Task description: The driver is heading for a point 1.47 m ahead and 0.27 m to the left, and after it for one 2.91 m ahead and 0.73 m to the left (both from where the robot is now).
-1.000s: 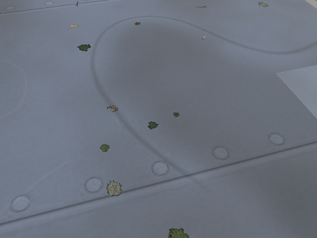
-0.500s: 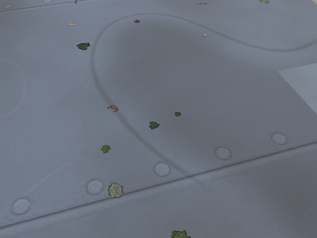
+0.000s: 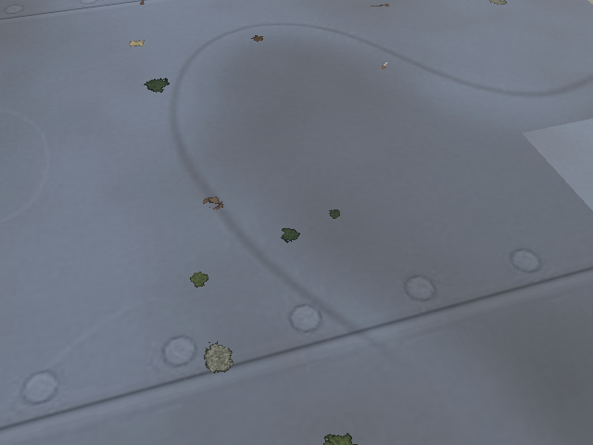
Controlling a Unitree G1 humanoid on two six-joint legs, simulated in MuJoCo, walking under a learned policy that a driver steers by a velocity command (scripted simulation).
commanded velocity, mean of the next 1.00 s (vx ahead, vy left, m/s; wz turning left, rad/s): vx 0.02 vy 0.00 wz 0.00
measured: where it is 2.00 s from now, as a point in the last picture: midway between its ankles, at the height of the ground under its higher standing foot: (345, 438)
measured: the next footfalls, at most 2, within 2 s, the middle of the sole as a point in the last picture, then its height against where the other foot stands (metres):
right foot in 1.20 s outside the picture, level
left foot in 1.74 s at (299, 435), level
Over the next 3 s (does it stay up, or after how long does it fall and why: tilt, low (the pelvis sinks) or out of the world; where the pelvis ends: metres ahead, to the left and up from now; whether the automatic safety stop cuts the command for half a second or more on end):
stays up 1.06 0.00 -0.01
